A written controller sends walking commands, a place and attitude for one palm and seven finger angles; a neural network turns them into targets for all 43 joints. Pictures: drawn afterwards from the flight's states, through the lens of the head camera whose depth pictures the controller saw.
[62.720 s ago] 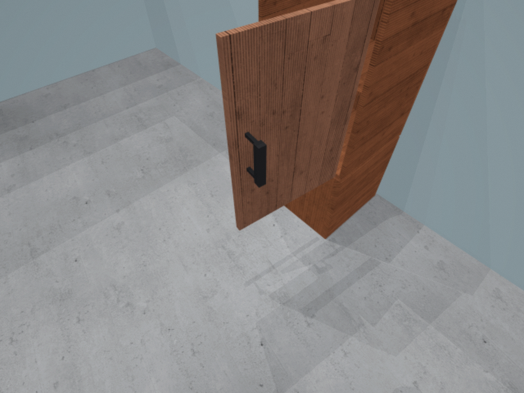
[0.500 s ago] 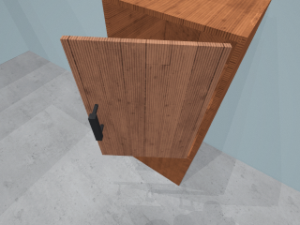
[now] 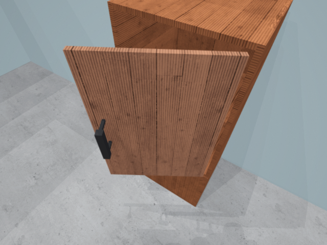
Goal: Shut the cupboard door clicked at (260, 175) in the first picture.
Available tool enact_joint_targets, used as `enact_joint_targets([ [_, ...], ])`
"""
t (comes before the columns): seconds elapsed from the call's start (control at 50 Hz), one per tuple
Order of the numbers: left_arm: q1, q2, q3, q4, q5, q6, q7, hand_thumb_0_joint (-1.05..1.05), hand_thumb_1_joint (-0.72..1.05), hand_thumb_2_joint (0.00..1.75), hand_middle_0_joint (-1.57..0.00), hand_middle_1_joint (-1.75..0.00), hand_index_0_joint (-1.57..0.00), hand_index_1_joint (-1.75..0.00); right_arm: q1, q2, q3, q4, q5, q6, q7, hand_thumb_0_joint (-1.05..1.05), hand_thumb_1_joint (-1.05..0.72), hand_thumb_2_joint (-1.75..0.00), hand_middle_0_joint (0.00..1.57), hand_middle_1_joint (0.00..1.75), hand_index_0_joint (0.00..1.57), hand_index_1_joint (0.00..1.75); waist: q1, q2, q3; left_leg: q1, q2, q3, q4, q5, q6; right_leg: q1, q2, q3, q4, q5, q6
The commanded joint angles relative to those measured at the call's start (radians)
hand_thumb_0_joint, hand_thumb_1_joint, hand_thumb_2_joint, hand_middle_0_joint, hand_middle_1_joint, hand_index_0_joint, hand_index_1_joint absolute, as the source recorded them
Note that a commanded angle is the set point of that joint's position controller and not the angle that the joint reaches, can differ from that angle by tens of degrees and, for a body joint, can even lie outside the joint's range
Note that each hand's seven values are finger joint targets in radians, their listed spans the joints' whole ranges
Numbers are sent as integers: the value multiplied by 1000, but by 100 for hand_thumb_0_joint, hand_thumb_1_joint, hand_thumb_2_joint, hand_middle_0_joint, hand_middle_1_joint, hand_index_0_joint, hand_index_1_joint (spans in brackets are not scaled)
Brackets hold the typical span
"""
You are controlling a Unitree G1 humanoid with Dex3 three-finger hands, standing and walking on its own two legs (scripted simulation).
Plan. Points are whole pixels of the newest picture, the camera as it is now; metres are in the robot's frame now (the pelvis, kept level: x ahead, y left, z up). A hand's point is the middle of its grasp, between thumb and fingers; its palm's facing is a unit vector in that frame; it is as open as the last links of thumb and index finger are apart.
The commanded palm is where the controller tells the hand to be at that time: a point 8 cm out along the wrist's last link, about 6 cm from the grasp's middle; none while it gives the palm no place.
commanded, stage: raise the hand and make a fist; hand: left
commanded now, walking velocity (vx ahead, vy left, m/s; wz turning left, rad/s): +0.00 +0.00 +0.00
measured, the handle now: (105, 139) +0.42 +0.21 -0.04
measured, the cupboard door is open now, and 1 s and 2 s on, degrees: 31 31 31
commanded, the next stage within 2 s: bring the fist close to the handle in 1.94 s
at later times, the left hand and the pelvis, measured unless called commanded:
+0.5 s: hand out of the picture +0.13 +0.17 -0.08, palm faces +0.11 -0.99 -0.02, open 5.9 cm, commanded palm +0.12 +0.22 -0.06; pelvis -0.04 -0.03 -0.11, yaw +3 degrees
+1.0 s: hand (90, 224) +0.18 +0.19 -0.05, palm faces +0.03 -1.00 -0.02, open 3.6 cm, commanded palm +0.15 +0.24 -0.05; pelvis -0.02 +0.00 -0.10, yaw +2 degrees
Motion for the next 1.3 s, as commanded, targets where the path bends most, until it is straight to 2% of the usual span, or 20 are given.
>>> enact_joint_targets([
  [0.0,124,99,27,-16,16,-30,36,0,90,90,-20,-30,-20,-30,-7,-135,-23,-98,7,-26,-6,0,-90,-90,20,30,20,30,13,-34,55,67,140,-146,92,379,-16,-179,-93,107,-113,466,-31],
  [0.02,-733,707,473,-1665,-104,-299,67,0,90,90,-20,-30,-20,-30,104,-331,-76,-333,33,-218,-78,0,-90,-90,20,30,20,30,-152,93,-362,499,80,-163,111,509,-10,-282,8,-82,182,621,-31],
  [0.04,25,199,84,-1341,-131,-230,62,0,90,90,-22,-32,-22,-32,47,-212,-13,-360,78,-315,-104,0,-90,-90,20,30,20,30,-29,442,-575,654,150,-236,3,699,-39,-372,51,-95,353,198,-23],
  [0.06,258,-12,9,-1270,-182,-97,67,0,90,90,-24,-34,-24,-34,12,-171,-33,-359,62,-355,-85,0,-90,-90,20,30,20,30,-12,397,-515,469,119,-225,-83,686,-89,-334,60,-85,406,37,-30],
  [0.08,133,14,29,-1186,-164,-80,68,0,90,90,-25,-36,-25,-36,17,-159,-47,-330,64,-366,-50,0,-90,-90,20,30,20,30,-44,155,-271,236,116,-213,-72,493,-80,-427,37,-55,408,29,-19],
  [0.1,75,-26,18,-1121,-167,-109,44,0,90,90,-27,-38,-27,-38,-7,-170,-67,-373,50,-363,-29,0,-90,-90,20,30,20,30,-64,59,-58,47,97,-211,-20,237,-71,-500,29,-74,316,-23,-26],
  [0.12,66,32,105,-1005,-173,-164,20,0,90,90,-29,-40,-29,-40,-27,-189,-82,-399,40,-363,-16,0,-90,-90,20,30,20,30,-64,-28,18,-116,63,-200,66,-11,-65,-551,23,-84,219,-39,-37],
  [0.14,176,32,158,-888,-194,-242,-22,0,90,90,-31,-42,-31,-42,-48,-186,-86,-428,35,-358,-10,0,-90,-90,20,30,20,30,-33,-139,21,-245,34,-174,163,-135,-64,-596,22,-86,171,-76,-40],
  [0.18,295,34,211,-824,-242,-415,-149,0,90,90,-35,-46,-35,-46,-79,-190,-86,-503,27,-351,16,0,-90,-90,20,30,20,30,30,-114,-140,-376,-2,-132,315,-104,-71,-623,14,-45,283,-88,-59],
  [0.24,247,50,188,-818,-307,-666,-379,0,90,90,-40,-52,-40,-52,-133,-191,-106,-577,29,-346,25,0,-90,-90,20,30,20,30,31,-248,-130,-679,-10,-111,539,-252,-75,-757,-20,143,377,-295,-43],
  [0.28,245,147,259,-886,-326,-659,-437,0,90,90,-44,-56,-44,-56,-142,-198,-111,-664,50,-326,26,0,-90,-90,20,30,20,30,68,-122,-215,-731,-20,-84,579,-280,-57,-696,-29,218,387,-350,-42],
  [0.32,201,178,271,-1033,-355,-584,-425,0,90,90,-47,-60,-47,-60,-157,-197,-100,-739,66,-308,12,0,-90,-90,20,30,20,30,82,5,-270,-701,-19,-84,560,-332,-42,-695,-16,218,363,-496,-45],
  [0.36,112,221,301,-1181,-362,-537,-362,0,90,90,-51,-64,-51,-64,-139,-190,-93,-760,67,-301,-11,0,-90,-90,20,30,20,30,57,8,-288,-704,-7,-97,593,-343,-30,-725,-7,237,354,-530,-32],
  [0.44,14,204,241,-1408,-311,-585,-266,0,90,90,-58,-72,-58,-72,-73,-170,-77,-728,53,-318,-37,0,-90,-90,20,30,20,30,-10,68,-310,-639,18,-123,628,-272,-14,-788,18,184,392,-374,-33],
  [0.46,-20,199,217,-1430,-302,-601,-263,0,90,90,-60,-74,-60,-74,-65,-175,-72,-710,48,-324,-42,0,-90,-90,20,30,20,30,-35,45,-313,-642,22,-135,643,-260,-10,-809,28,168,415,-338,-28],
  [0.52,50,157,173,-1339,-300,-594,-305,0,90,90,-66,-80,-66,-80,-50,-180,-68,-666,43,-334,-46,0,-90,-90,20,30,20,30,-43,73,-330,-633,26,-154,655,-195,-10,-819,39,114,468,-190,-32],
  [0.64,191,176,254,-1262,-332,-427,-358,0,90,90,-77,-92,-77,-92,-60,-167,-73,-687,58,-287,-53,0,-90,-90,20,30,20,30,24,7,-448,-626,25,-155,624,-74,-17,-654,24,105,486,30,-3],
  [0.72,223,158,274,-1321,-341,-421,-319,0,90,90,-84,-100,-84,-100,-65,-148,-74,-698,48,-263,-46,0,-90,-90,20,30,20,30,44,26,-478,-573,25,-161,587,6,-25,-632,38,41,540,164,-14],
  [0.9,203,139,199,-1341,-310,-503,-290,0,90,90,-101,-118,-101,-118,-51,-178,-75,-717,38,-244,-38,0,-90,-90,20,30,20,30,18,60,-420,-526,32,-180,549,-59,-32,-774,65,-28,572,7,-50],
  [1.28,99,173,200,-1351,-288,-450,-253,0,90,90,-130,-150,-130,-150,-32,-201,-47,-760,38,-199,-35,0,-90,-90,20,30,20,30,5,116,-376,-450,42,-243,435,-218,-54,-796,76,-63,538,-77,-61],
])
